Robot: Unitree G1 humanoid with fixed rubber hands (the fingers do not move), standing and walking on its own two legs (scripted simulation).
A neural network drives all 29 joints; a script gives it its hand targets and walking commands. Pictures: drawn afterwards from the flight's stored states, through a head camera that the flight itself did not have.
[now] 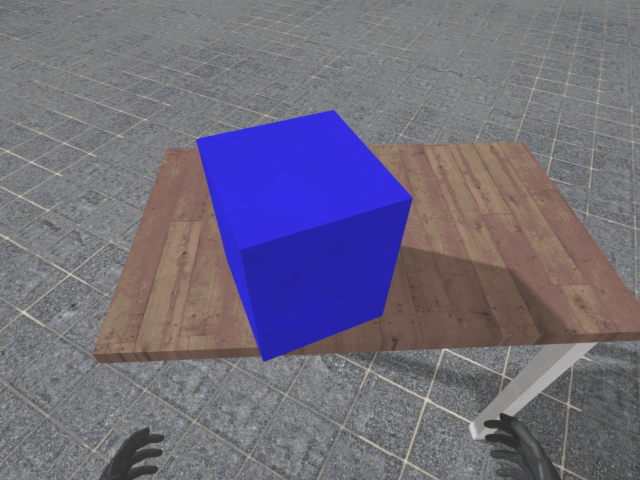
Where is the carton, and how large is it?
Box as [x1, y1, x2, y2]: [196, 110, 412, 361]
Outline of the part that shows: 333,110 196,139 227,261 263,361 367,321 382,314 412,198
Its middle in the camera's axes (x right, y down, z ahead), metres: -0.03 -0.01 +0.56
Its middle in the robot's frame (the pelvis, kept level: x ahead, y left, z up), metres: +0.44 +0.03 +0.06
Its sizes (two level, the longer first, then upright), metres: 0.210 0.200 0.250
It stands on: a table, 0.69 m high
